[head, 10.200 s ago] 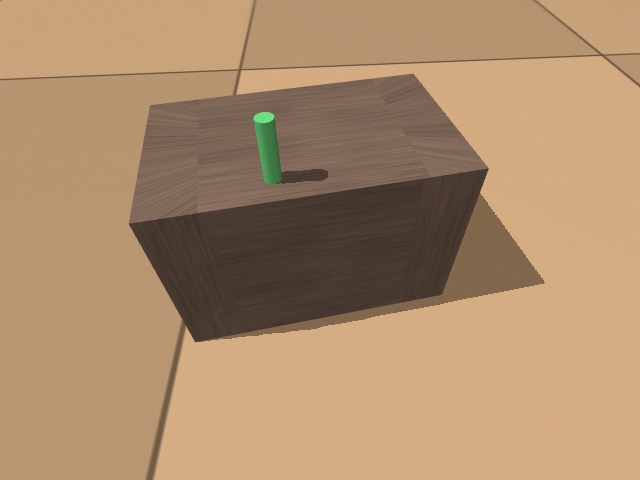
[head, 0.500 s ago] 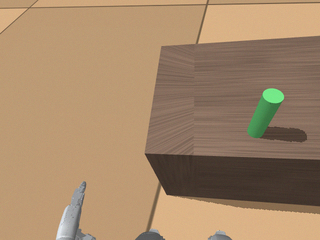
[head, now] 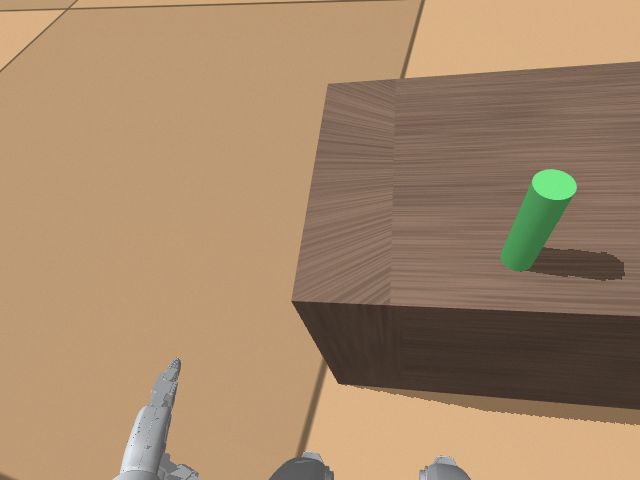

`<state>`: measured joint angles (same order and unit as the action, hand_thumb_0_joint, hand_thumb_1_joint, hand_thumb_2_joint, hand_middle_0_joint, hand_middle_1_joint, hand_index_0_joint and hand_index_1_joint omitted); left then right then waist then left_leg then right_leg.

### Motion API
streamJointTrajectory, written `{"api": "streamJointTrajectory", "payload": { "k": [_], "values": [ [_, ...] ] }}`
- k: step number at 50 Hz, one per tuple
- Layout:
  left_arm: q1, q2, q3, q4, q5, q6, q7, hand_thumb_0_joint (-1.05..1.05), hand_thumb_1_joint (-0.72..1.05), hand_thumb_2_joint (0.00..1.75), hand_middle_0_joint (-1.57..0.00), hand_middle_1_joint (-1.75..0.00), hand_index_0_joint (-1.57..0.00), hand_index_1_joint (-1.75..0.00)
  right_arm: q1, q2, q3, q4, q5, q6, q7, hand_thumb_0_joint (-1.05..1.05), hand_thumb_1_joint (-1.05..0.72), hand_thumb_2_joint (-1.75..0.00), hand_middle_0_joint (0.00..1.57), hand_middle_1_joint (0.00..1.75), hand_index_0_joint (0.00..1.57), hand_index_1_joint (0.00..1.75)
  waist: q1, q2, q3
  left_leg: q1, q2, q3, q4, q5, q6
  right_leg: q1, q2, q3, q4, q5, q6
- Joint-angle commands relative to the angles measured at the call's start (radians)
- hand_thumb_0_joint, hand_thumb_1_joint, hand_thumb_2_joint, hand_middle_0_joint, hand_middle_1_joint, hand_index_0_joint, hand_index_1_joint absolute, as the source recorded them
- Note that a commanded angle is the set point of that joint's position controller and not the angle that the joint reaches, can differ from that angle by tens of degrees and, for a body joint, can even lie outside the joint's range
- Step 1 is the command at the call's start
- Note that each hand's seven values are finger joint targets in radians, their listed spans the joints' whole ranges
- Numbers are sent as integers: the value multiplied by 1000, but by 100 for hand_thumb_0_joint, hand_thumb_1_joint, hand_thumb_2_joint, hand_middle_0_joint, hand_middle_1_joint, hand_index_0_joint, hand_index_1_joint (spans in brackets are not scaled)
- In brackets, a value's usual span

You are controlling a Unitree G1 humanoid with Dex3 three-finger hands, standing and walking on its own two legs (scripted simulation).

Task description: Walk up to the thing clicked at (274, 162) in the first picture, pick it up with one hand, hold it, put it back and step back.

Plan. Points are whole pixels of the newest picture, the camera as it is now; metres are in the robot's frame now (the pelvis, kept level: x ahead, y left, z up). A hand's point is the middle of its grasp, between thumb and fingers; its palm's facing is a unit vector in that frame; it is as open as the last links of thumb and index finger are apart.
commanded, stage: approach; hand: right
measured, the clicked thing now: (532, 226) +0.47 -0.21 -0.03
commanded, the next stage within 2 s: close in in 0.30 s
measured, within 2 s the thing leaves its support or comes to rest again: neither
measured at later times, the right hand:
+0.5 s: hand (597, 265) +0.43 -0.29 -0.07, palm faces +0.15 +0.99 +0.07, open 17.7 cm
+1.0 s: hand (543, 251) +0.45 -0.23 -0.06, palm faces +0.15 +0.99 +0.04, open 17.6 cm
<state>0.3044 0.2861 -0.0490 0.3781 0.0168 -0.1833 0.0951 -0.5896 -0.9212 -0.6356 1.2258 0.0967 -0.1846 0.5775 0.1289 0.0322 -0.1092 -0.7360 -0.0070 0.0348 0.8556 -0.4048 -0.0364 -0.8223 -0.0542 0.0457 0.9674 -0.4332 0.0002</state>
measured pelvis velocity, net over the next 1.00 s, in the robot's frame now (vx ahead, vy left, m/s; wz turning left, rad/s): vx -0.03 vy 0.01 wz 0.04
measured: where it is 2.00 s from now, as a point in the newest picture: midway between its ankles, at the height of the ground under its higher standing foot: outside the picture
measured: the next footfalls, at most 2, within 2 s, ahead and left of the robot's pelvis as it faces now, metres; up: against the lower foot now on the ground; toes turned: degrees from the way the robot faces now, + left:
none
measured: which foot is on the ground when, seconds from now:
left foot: down 0.00-1.00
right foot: down 0.00-1.00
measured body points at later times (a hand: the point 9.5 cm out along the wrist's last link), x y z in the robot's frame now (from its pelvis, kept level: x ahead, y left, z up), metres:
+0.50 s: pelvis -0.02 +0.00 -0.06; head +0.13 -0.08 +0.35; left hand +0.13 +0.27 -0.04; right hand +0.42 -0.35 -0.07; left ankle +0.00 +0.15 -0.69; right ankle +0.01 -0.11 -0.69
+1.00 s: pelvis -0.03 +0.01 -0.07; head +0.11 -0.05 +0.35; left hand +0.12 +0.27 -0.03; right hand +0.44 -0.28 -0.06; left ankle +0.00 +0.15 -0.69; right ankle +0.01 -0.11 -0.69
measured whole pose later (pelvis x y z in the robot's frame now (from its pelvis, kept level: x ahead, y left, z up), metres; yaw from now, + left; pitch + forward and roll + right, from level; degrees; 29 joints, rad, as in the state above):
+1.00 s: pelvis -0.03 +0.01 -0.07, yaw +2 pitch +24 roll +5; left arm 0.43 0.26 0.04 -0.08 0.07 -0.13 -0.01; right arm -0.68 -0.57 -0.58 1.14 0.08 -0.51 0.24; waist 0.25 0.03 -0.14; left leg -1.15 -0.03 0.04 1.23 -0.50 -0.03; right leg -1.22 -0.07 0.07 1.31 -0.52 0.01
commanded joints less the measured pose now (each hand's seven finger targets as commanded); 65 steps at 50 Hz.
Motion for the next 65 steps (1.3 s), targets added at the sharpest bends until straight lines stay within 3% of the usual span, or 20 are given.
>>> {"api": "streamJointTrajectory", "payload": {
  "k": [1, 5, 8, 11, 14, 17, 18, 23, 25, 26, 27, 30, 32, 34, 35, 36, 41, 52, 61, 65],
  "values": [
    [30, 150, 62, -111, -1, -57, 15, 0, -56, 5, -5, -5, -4, -5, -285, -324, -16, -186, 58, -83, 7, 0, 56, -4, 5, 5, 5, 5, -11, -267, -323, 41, -31, 11, -73, 228, 60, 337, 17, 17, -131, 342, -8],
    [-17, 193, 122, -150, 3, -77, 9, 0, -57, 6, -5, -5, -4, -6, -275, -212, 6, -138, 103, -137, 11, 0, 61, -4, 4, 5, 5, 5, 28, -165, -290, -33, -31, 10, -36, 183, 59, 250, 12, 27, -91, 260, -17],
    [-11, 146, 77, -234, 3, -92, -9, 0, -57, 6, -5, -5, -4, -6, -285, -126, 15, -128, 135, -214, 7, 0, 61, -5, 4, 5, 5, 5, 42, -137, -332, -53, -33, 9, 5, 183, 52, 227, 17, 28, -42, 264, -20],
    [65, 126, 68, -265, 12, -95, -22, 0, -56, 6, -5, -5, -5, -6, -301, -132, -23, -147, 155, -284, -4, 0, 61, -5, 4, 5, 5, 5, 48, -174, -375, -89, -33, 3, 68, 208, 49, 190, 24, 25, 19, 305, -18],
    [96, 196, 155, -333, 25, -92, -24, 0, -56, 6, -5, -5, -4, -6, -336, -166, -57, -205, 142, -336, -32, 0, 61, -4, 4, 5, 5, 5, 59, -246, -458, -153, -36, 4, 130, 201, 54, 216, 17, 32, 70, 384, -6],
    [104, 200, 190, -350, 38, -82, -37, 0, -56, 6, -5, -4, -4, -5, -309, -112, -51, -169, 118, -370, -71, 0, 61, -3, 5, 5, 6, 5, 65, -269, -423, -251, -45, 17, 190, 155, 63, 172, 4, 42, 114, 411, 9],
    [95, 204, 204, -360, 42, -80, -40, 0, -56, 6, -5, -4, -4, -5, -352, -153, -75, -231, 105, -388, -88, 0, 61, -3, 4, 5, 5, 5, 59, -311, -452, -261, -42, 13, 207, 150, 65, 167, 1, 41, 129, 400, 11],
    [96, 129, 143, -477, 62, -67, -61, 0, -57, 6, -5, -5, -4, -5, -404, -118, -68, -292, 48, -439, -150, 0, 61, 0, 6, 4, 6, 4, 69, -386, -597, -252, -45, 17, 246, 171, 70, 180, 3, 34, 178, 375, 13],
    [77, 155, 169, -518, 65, -60, -58, 0, -56, 5, -5, -5, -5, -5, -432, -110, -60, -325, 36, -439, -178, 0, 61, -1, 5, 4, 5, 4, 79, -408, -654, -246, -45, 19, 252, 174, 70, 189, 1, 35, 190, 359, 11],
    [96, 166, 190, -505, 67, -53, -55, 0, -56, 5, -5, -5, -4, -5, -398, -45, -25, -236, 30, -416, -184, 0, 61, -1, 5, 4, 5, 4, 110, -392, -582, -278, -47, 29, 248, 156, 70, 171, -5, 39, 183, 335, 13],
    [102, 162, 190, -489, 68, -46, -60, 0, -55, 5, -5, -5, -5, -5, -404, 25, 15, -232, 35, -401, -191, 0, 61, -2, 5, 4, 5, 4, 114, -399, -555, -292, -45, 28, 247, 145, 71, 150, -5, 41, 178, 316, 15],
    [107, 139, 185, -477, 64, -33, -71, 0, -54, 4, -5, -5, -5, -5, -451, 53, 63, -307, 15, -380, -224, 0, 61, -2, 4, 5, 4, 5, 102, -435, -539, -338, -46, 30, 252, 111, 75, 143, -12, 40, 168, 266, 22],
    [126, 160, 209, -517, 60, -20, -73, 0, -54, 4, -5, -5, -5, -5, -433, 3, 39, -326, -10, -362, -258, 0, 61, -3, 4, 5, 4, 5, 91, -399, -566, -294, -47, 34, 243, 108, 74, 132, -8, 42, 155, 209, 17],
    [119, 151, 191, -552, 57, -11, -80, 0, -54, 4, -5, -5, -5, -5, -407, 62, 58, -294, -5, -357, -282, 0, 61, -2, 5, 4, 5, 4, 108, -336, -512, -269, -51, 43, 234, 96, 72, 81, -7, 47, 136, 160, 15],
    [94, 186, 223, -607, 53, -14, -77, 0, -54, 4, -5, -5, -6, -5, -421, 71, 55, -301, 4, -360, -294, 0, 59, -2, 5, 4, 5, 4, 109, -310, -499, -257, -52, 44, 232, 86, 73, 67, -5, 50, 129, 137, 15],
    [163, 179, 229, -532, 49, 1, -77, 0, -55, 4, -5, -5, -5, -5, -385, -1, -6, -266, 3, -357, -314, 0, 59, -3, 5, 4, 5, 4, 90, -296, -471, -247, -52, 45, 224, 74, 71, 42, 0, 47, 120, 112, 10],
    [119, 136, 191, -614, 42, 8, -86, 0, -55, 4, -5, -5, -5, -5, -390, 71, 23, -228, -3, -369, -348, 0, 56, -2, 6, 4, 6, 4, 96, -189, -363, -238, -45, 14, 195, 2, 63, -82, 4, 29, 130, -3, -9],
    [165, 136, 204, -633, 55, 16, -86, 0, -61, 10, -4, -3, -2, -6, -449, 110, 53, -381, -9, -392, -352, 0, 50, -3, 7, 4, 6, 4, 92, -322, -596, -213, -46, 19, 245, 165, 65, 94, 6, 21, 176, 219, 5],
    [193, 135, 222, -615, 52, 51, -93, 0, -61, 10, -4, -3, -2, -6, -384, 226, 111, -334, -24, -363, -397, 0, 53, 0, 12, 1, 11, 1, 102, -238, -479, -188, -47, 12, 217, 195, 55, 19, 10, 11, 171, 203, -9],
    [194, 136, 231, -643, 45, 63, -101, 0, -59, 8, -4, -4, -3, -5, -379, 200, 89, -367, -26, -368, -408, 0, 57, 0, 22, 0, 21, 1, 102, -212, -507, -146, -43, 2, 217, 239, 49, 17, 11, 10, 181, 238, -15]
  ]
}}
